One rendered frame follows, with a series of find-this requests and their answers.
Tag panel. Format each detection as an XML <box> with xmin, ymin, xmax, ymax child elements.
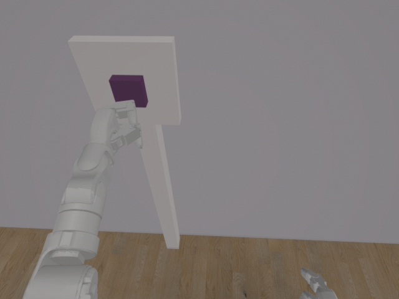
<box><xmin>67</xmin><ymin>36</ymin><xmax>181</xmax><ymax>249</ymax></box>

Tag right robot hand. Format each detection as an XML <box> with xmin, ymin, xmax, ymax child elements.
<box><xmin>299</xmin><ymin>267</ymin><xmax>338</xmax><ymax>299</ymax></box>

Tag left robot hand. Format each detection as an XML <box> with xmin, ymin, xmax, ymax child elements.
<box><xmin>89</xmin><ymin>100</ymin><xmax>143</xmax><ymax>156</ymax></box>

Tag robot left forearm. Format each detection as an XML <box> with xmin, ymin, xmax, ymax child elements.
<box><xmin>22</xmin><ymin>143</ymin><xmax>115</xmax><ymax>299</ymax></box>

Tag button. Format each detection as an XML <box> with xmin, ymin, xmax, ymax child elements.
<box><xmin>109</xmin><ymin>75</ymin><xmax>148</xmax><ymax>108</ymax></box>

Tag robot left upper arm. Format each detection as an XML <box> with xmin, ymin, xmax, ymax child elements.
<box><xmin>26</xmin><ymin>265</ymin><xmax>98</xmax><ymax>299</ymax></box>

